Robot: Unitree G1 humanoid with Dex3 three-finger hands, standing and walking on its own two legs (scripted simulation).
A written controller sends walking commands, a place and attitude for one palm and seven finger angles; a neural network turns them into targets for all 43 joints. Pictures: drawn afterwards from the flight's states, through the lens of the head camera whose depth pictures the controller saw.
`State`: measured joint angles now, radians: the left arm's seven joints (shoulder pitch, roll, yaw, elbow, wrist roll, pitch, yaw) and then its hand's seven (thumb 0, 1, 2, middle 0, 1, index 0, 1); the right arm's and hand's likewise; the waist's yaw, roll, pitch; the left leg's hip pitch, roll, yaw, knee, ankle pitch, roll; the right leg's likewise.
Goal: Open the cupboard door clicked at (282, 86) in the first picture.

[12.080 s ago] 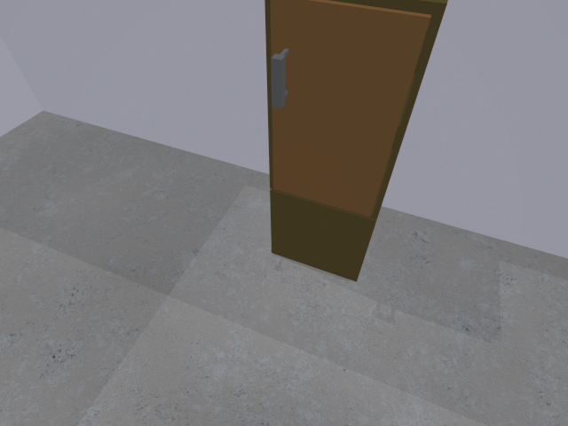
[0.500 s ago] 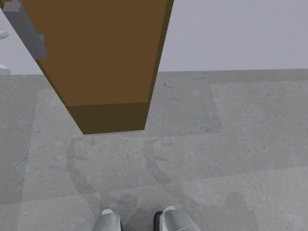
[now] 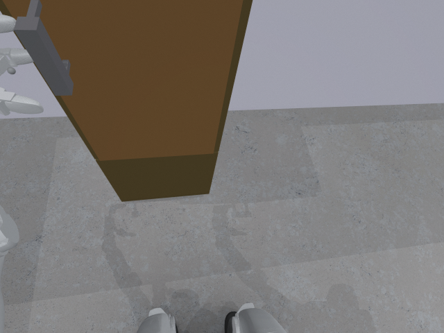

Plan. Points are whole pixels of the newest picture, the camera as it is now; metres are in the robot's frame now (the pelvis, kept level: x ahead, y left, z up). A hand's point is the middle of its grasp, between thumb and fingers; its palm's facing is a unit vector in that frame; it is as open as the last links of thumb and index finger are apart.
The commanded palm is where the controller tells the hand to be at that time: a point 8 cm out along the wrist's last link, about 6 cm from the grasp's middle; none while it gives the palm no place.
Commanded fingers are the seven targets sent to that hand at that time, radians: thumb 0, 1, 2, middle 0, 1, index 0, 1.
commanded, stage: slide the fingers in behind the handle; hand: left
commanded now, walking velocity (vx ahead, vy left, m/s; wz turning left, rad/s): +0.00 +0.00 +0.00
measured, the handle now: (50, 50) +0.56 +0.23 +0.12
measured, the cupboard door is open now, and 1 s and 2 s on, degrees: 0 0 0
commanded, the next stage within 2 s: close the thumb around the handle in 1.26 s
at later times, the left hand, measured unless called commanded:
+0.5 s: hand (28, 75) +0.50 +0.25 +0.13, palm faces +0.02 -1.00 -0.01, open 14.0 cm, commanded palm +0.48 +0.29 +0.12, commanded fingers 0.00 -0.50 0.30 -0.30 -1.20 -0.30 -1.20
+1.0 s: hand (55, 70) +0.51 +0.22 +0.12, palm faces +0.03 -1.00 -0.01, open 14.0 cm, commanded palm +0.49 +0.26 +0.12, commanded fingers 0.00 -0.50 0.30 -0.30 -1.20 -0.30 -1.20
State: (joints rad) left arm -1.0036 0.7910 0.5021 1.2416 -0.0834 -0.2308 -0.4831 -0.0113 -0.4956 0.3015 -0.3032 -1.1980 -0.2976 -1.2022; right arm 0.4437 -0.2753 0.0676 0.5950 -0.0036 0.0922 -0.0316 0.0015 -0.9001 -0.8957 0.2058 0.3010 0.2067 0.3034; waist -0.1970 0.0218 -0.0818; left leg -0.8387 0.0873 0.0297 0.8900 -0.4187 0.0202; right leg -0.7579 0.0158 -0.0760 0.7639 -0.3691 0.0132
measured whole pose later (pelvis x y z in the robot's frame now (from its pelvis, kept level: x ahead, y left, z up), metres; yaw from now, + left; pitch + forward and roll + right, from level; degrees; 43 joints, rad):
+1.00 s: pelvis -0.01 -0.01 +0.00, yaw +0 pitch +19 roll -3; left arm -1.00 0.65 0.46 1.24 -0.07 -0.28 -0.33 -0.01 -0.50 0.30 -0.30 -1.20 -0.30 -1.20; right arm 0.43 -0.27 0.05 0.62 -0.01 0.05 -0.03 0.00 -0.90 -0.90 0.20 0.30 0.21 0.30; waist -0.19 0.03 -0.07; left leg -0.80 0.08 0.03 0.86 -0.39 0.01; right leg -0.74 0.01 -0.07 0.78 -0.37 0.00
